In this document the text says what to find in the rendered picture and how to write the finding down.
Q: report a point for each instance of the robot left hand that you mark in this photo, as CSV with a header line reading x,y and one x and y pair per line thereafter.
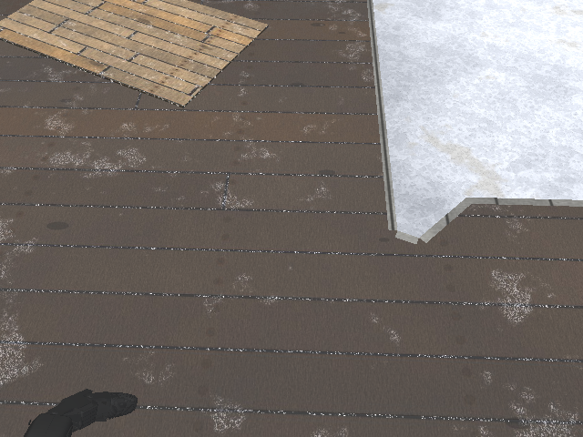
x,y
80,410

